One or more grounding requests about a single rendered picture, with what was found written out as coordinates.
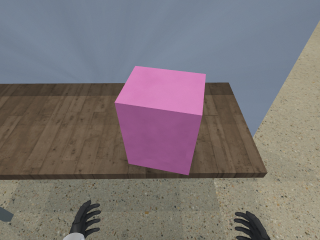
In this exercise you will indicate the table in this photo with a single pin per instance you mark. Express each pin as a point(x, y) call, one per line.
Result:
point(71, 131)

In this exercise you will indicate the carton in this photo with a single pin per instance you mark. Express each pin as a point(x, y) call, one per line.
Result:
point(159, 113)

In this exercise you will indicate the robot left hand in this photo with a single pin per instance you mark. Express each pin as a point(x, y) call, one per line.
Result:
point(80, 223)

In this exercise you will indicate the robot right hand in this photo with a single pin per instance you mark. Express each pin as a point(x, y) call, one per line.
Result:
point(256, 230)

